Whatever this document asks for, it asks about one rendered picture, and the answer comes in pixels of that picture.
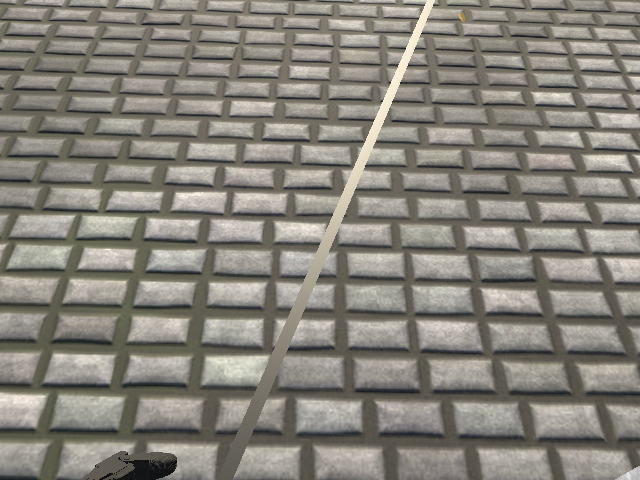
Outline robot left hand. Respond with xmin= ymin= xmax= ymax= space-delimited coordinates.
xmin=81 ymin=451 xmax=177 ymax=480

